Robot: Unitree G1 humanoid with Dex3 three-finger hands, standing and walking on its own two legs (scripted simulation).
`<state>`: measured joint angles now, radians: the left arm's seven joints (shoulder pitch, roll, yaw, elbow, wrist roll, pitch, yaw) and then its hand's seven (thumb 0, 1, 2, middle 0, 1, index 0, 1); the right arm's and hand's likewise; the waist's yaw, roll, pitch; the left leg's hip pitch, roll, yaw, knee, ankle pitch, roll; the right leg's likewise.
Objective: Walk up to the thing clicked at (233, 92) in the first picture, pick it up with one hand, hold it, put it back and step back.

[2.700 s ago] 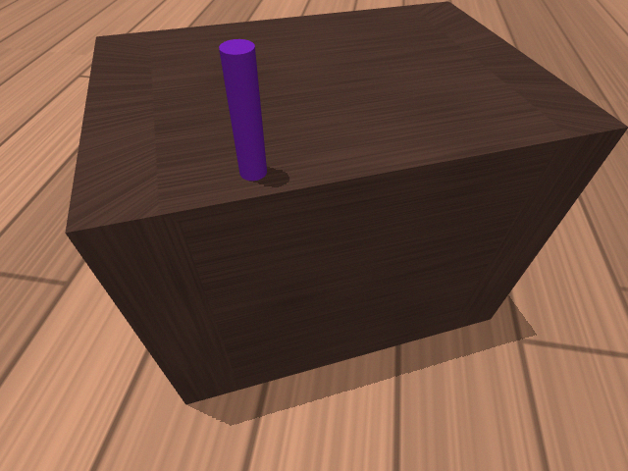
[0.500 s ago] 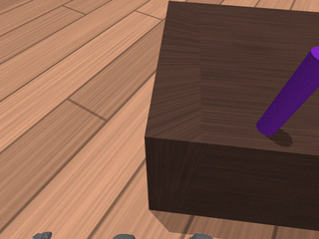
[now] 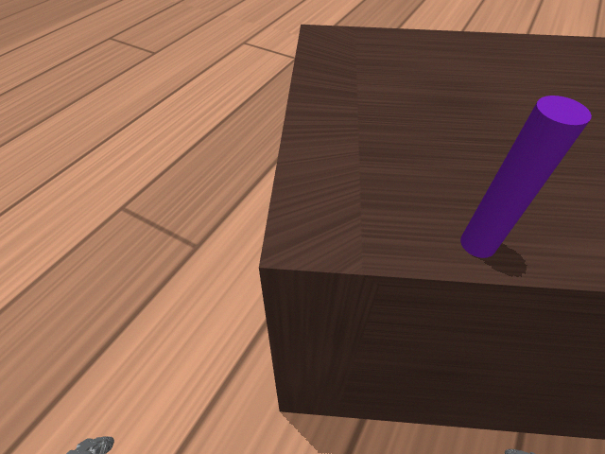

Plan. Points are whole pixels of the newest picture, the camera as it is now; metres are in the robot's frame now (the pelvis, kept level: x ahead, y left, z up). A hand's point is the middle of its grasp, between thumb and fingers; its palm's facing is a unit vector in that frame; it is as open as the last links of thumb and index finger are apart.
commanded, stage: walk up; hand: right
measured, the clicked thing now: (512, 189) +0.39 -0.23 +0.15
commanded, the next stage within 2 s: stand in 1.08 s
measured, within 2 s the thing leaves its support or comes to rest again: neither
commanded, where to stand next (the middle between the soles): +0.03 -0.01 m, yaw -2 degrees
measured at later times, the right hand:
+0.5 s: hand out of the picture +0.07 -0.26 -0.13, palm faces -0.03 +0.93 -0.37, open 7.3 cm
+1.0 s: hand out of the picture +0.09 -0.25 -0.13, palm faces -0.01 +0.94 -0.35, open 7.3 cm
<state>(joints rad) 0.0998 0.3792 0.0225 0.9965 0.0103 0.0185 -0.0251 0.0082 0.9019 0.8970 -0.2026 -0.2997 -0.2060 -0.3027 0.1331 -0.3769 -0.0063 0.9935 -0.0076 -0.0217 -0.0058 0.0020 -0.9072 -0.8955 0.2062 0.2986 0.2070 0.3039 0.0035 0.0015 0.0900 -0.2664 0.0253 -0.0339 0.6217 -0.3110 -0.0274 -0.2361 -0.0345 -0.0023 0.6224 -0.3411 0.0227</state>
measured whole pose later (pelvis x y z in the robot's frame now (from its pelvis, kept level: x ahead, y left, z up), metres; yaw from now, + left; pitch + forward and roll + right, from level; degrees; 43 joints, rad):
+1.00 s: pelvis +0.00 +0.00 +0.02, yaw -1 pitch -2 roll +0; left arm 0.10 0.35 0.03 1.14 0.01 0.02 -0.02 0.01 0.90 0.90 -0.20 -0.30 -0.20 -0.30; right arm 0.08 -0.34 -0.01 1.13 -0.01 -0.02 0.00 0.00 -0.91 -0.90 0.21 0.30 0.21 0.30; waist 0.01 -0.01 0.04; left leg -0.14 0.03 -0.02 0.35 -0.17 -0.03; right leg -0.12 -0.03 0.01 0.34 -0.19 0.03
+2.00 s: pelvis +0.00 +0.00 +0.02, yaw -1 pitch -2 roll +0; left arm 0.12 0.36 0.00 1.12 0.01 -0.01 -0.01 0.01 0.90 0.90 -0.20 -0.30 -0.21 -0.30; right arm 0.11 -0.36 0.00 1.13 -0.01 0.00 0.02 0.00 -0.91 -0.90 0.20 0.30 0.21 0.30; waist 0.00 0.00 0.05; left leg -0.13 0.04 -0.02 0.34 -0.17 -0.04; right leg -0.11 -0.02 0.00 0.34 -0.19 0.02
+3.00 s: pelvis +0.01 +0.00 +0.02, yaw -1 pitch -2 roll +0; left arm 0.13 0.36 0.00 1.11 0.01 0.00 -0.01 0.01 0.90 0.90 -0.20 -0.30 -0.21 -0.30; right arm 0.11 -0.35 0.00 1.12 -0.01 0.00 0.01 0.00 -0.91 -0.90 0.20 0.30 0.21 0.30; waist 0.00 0.00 0.05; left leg -0.12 0.04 -0.02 0.33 -0.17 -0.04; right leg -0.10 -0.03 0.00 0.34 -0.20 0.02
